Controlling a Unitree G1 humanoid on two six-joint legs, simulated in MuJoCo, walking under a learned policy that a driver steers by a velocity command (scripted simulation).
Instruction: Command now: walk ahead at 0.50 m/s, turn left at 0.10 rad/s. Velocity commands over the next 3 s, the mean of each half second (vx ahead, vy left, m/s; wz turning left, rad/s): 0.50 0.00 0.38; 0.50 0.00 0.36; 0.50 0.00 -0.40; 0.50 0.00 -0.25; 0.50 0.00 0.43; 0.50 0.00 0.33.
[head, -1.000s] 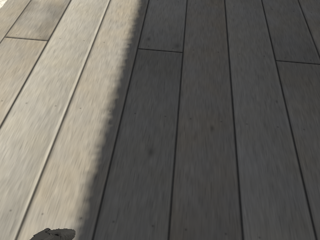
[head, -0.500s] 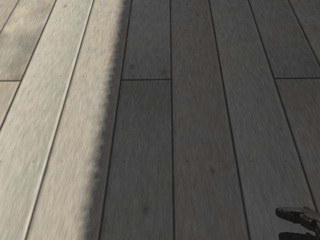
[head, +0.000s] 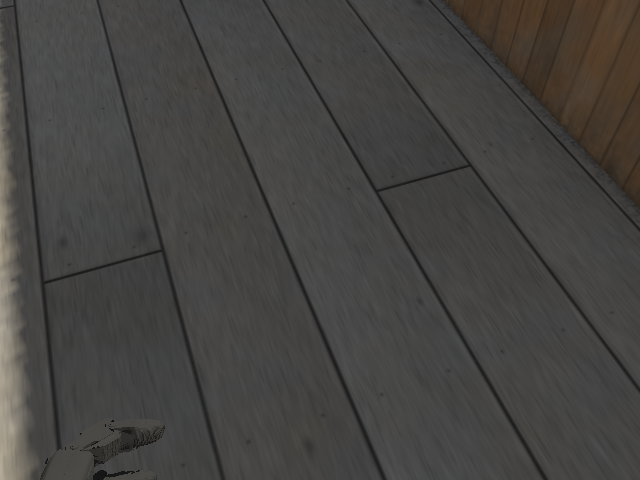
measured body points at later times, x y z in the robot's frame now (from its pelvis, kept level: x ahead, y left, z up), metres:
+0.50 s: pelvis +0.26 +0.02 +0.00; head +0.28 +0.04 +0.44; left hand +0.20 +0.31 -0.14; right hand +0.52 -0.16 -0.09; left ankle +0.38 +0.17 -0.71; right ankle +0.13 -0.12 -0.73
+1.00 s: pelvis +0.53 +0.12 +0.00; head +0.55 +0.14 +0.45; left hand +0.62 +0.43 -0.08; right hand +0.69 -0.12 -0.11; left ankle +0.37 +0.16 -0.73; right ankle +0.73 +0.08 -0.71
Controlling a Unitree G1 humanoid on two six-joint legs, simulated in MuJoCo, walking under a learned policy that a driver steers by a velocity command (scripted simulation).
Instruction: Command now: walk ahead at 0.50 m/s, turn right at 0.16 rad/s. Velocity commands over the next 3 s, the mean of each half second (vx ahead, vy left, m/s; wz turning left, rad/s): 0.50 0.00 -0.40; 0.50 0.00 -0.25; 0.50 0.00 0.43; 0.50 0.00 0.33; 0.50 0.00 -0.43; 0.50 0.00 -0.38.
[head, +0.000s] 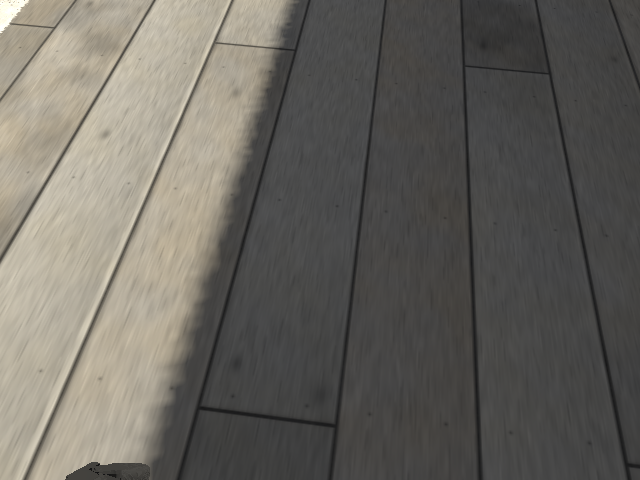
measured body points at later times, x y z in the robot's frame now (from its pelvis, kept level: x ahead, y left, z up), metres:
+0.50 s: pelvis +0.29 -0.04 +0.00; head +0.32 -0.06 +0.45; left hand +0.37 +0.24 -0.11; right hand +0.48 -0.32 -0.07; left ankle +0.48 +0.06 -0.71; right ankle +0.17 -0.12 -0.73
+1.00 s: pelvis +0.54 -0.13 +0.00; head +0.57 -0.15 +0.45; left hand +0.86 -0.03 -0.07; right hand +0.40 -0.38 -0.13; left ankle +0.48 +0.05 -0.73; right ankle +0.62 -0.29 -0.73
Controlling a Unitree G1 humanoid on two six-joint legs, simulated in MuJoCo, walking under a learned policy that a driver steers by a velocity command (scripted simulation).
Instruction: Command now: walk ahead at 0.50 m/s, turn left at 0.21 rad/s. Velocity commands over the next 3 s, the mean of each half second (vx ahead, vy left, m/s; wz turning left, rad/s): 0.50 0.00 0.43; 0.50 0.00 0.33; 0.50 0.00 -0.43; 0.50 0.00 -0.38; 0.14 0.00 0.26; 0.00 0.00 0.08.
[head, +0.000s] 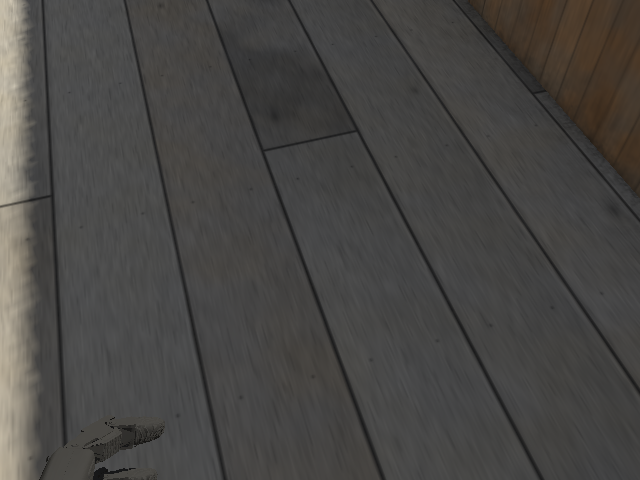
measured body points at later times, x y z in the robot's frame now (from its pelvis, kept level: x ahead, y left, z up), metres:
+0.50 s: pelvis +0.25 +0.02 -0.01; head +0.28 +0.04 +0.44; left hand +0.19 +0.31 -0.14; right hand +0.52 -0.15 -0.09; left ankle +0.37 +0.17 -0.72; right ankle +0.13 -0.13 -0.73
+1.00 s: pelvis +0.52 +0.12 +0.00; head +0.54 +0.14 +0.45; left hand +0.61 +0.42 -0.09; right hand +0.69 -0.12 -0.11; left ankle +0.37 +0.16 -0.73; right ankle +0.74 +0.08 -0.71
